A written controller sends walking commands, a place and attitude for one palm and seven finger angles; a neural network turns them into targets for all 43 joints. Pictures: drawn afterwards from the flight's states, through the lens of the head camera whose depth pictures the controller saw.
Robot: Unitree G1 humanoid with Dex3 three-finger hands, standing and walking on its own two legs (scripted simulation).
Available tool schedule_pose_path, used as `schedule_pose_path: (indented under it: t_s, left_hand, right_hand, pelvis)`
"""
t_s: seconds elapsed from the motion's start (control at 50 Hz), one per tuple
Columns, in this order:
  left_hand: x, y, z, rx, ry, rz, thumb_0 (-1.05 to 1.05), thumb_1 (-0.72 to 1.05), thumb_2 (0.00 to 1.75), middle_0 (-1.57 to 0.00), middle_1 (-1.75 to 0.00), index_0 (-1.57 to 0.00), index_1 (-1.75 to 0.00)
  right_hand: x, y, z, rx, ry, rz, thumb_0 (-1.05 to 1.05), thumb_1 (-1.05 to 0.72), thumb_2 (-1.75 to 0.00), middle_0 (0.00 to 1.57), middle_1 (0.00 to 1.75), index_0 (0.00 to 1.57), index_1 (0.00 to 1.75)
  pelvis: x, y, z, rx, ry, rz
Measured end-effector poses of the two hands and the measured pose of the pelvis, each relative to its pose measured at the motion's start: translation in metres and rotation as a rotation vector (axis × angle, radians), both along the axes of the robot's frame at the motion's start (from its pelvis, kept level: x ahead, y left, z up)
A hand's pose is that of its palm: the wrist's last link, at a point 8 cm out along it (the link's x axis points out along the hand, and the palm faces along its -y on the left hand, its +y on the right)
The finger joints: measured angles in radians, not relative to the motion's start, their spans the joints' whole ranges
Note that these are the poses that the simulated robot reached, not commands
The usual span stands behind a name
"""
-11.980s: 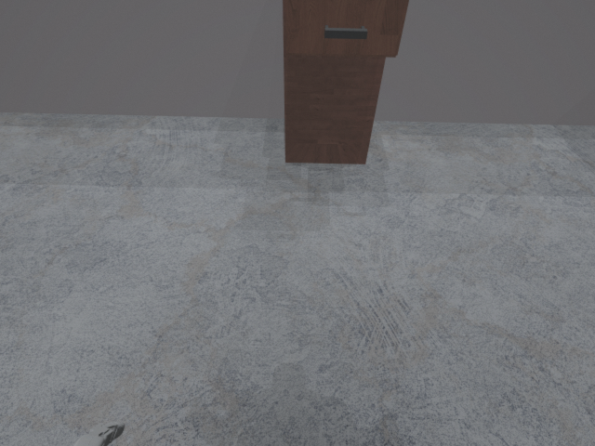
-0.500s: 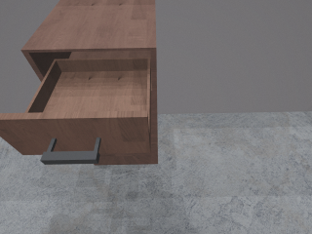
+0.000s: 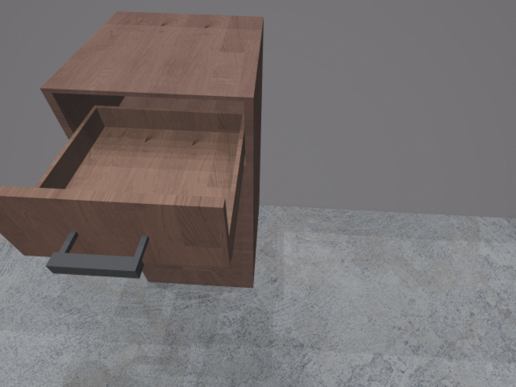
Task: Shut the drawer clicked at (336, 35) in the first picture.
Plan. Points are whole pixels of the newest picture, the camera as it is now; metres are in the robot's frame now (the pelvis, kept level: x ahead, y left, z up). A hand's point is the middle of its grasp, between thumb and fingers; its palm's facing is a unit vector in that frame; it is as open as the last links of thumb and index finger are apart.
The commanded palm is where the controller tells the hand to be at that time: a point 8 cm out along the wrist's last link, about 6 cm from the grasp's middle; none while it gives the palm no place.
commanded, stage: come to a stop and stand still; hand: left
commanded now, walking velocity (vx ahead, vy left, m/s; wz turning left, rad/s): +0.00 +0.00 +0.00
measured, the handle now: (102, 252) +0.30 +0.28 +0.03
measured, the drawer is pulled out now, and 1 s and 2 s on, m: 0.29 0.29 0.28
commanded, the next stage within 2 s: look again from close up in 0.32 s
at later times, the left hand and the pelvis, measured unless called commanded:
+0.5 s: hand out of the picture +0.00 +0.18 -0.17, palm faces +0.02 -0.98 -0.21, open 7.4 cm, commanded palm none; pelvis +0.01 +0.02 +0.00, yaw +0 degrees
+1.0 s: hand out of the picture +0.01 +0.27 -0.18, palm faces -0.01 -0.98 -0.22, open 7.4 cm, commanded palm none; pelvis -0.01 +0.08 +0.00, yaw -1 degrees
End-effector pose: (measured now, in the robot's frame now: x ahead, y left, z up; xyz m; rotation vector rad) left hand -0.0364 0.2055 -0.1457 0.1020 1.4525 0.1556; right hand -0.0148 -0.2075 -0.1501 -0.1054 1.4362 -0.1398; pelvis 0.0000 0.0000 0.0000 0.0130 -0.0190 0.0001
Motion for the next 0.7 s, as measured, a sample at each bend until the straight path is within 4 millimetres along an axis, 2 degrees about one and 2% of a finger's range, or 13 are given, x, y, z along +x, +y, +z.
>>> schedule_pose_path:
  t_s: [0.12,0.24,0.46,0.58,0.7]
  left_hand:
    - [-0.013,-0.007,0.0,-0.015,0.046,0.025,0.0,0.91,0.9,-0.2,-0.3,-0.2,-0.3]
    - [-0.01,-0.002,0.001,-0.011,0.048,0.025,0.0,0.91,0.9,-0.2,-0.3,-0.2,-0.3]
    - [0.021,0.019,0.003,0.026,-0.018,-0.02,0.0,0.91,0.9,-0.2,-0.3,-0.2,-0.3]
    - [0.042,0.047,0.004,0.084,-0.075,-0.038,0.0,0.91,0.9,-0.2,-0.3,-0.2,-0.3]
    - [0.063,0.073,0.0,0.095,-0.141,-0.043,0.0,0.91,0.9,-0.2,-0.3,-0.2,-0.3]
  right_hand:
    - [0.015,-0.004,0.001,-0.019,-0.011,0.01,0.01,-0.92,-0.9,0.2,0.3,0.19,0.3]
    - [0.026,-0.004,0.002,-0.031,-0.031,0.012,0.01,-0.93,-0.9,0.2,0.3,0.19,0.3]
    - [0.029,0.003,0.0,-0.019,-0.037,0.016,0.01,-0.93,-0.9,0.2,0.3,0.19,0.3]
    - [0.039,0.009,-0.008,-0.026,-0.085,0.008,0.01,-0.92,-0.9,0.2,0.3,0.19,0.3]
    - [0.055,0.026,-0.003,-0.044,-0.151,0.009,0.0,-0.92,-0.9,0.2,0.3,0.19,0.3]
  pelvis:
    - [0.007,0.001,0.0,0.001,0.0,-0.001]
    - [0.012,0.005,0.001,0.003,-0.001,-0.003]
    - [0.015,0.013,0.0,0.001,0.005,0.003]
    - [0.013,0.027,-0.008,-0.022,0.013,0.013]
    - [0.015,0.045,-0.01,-0.013,-0.011,0.003]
